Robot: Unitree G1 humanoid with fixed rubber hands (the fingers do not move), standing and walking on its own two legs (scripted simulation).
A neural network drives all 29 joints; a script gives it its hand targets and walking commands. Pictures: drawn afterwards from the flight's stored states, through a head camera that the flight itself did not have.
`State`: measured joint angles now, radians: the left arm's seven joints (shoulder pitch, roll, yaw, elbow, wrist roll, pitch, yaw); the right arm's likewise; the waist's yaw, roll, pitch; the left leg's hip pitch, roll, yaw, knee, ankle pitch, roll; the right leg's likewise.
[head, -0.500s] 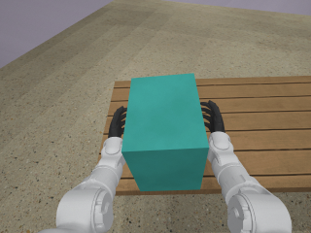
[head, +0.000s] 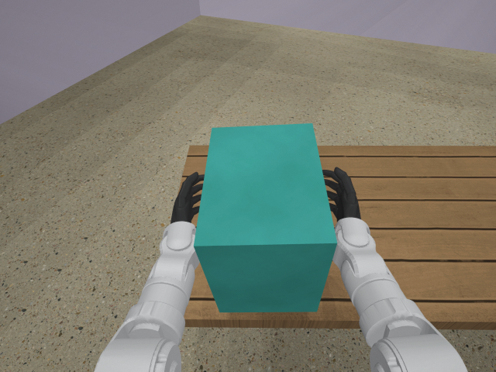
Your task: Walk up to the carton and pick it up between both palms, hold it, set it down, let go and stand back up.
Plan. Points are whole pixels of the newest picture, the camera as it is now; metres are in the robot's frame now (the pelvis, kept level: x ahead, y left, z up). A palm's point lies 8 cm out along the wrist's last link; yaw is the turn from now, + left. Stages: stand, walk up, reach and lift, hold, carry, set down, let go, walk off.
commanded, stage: reach and lift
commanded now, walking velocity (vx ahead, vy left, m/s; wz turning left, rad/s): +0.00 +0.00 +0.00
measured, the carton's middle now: (264, 220) +0.40 -0.02 +0.03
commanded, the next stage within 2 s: hold in 1.72 s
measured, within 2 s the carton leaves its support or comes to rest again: neither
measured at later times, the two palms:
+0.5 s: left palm (167, 205) +0.35 +0.13 +0.14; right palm (349, 209) +0.34 -0.14 +0.13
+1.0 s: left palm (157, 196) +0.34 +0.14 +0.17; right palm (349, 204) +0.33 -0.14 +0.15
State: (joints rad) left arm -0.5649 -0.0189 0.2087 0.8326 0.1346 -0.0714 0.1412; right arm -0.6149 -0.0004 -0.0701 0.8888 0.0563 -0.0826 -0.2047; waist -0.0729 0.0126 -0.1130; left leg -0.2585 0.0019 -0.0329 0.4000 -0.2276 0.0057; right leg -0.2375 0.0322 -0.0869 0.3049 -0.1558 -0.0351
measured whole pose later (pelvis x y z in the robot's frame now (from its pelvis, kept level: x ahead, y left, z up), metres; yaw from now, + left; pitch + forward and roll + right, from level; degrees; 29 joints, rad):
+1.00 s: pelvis -0.02 +0.01 +0.00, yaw +0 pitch -7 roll -1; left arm -0.57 -0.08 0.26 0.21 0.33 0.54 -0.01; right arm -0.60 0.03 -0.07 0.60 0.10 0.19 -0.21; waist -0.08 -0.07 0.05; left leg -0.02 -0.01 -0.04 0.34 -0.19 0.02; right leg 0.00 0.02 -0.07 0.25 -0.12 -0.02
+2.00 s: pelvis -0.03 +0.00 +0.00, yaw +0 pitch -11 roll -1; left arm -0.60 -0.08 0.28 0.04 0.38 0.71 -0.05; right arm -0.65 0.01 -0.01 0.53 0.17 0.27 -0.23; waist -0.07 -0.07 0.07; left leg 0.05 -0.01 -0.03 0.33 -0.19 0.02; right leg 0.07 0.02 -0.08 0.25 -0.13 -0.03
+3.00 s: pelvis -0.03 +0.00 +0.00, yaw +1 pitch -11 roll -1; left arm -0.61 -0.08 0.29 0.03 0.39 0.72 -0.07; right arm -0.64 0.02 -0.02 0.50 0.15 0.27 -0.24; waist -0.08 -0.07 0.09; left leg 0.05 -0.01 -0.02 0.33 -0.19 0.02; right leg 0.07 0.02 -0.09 0.25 -0.13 -0.03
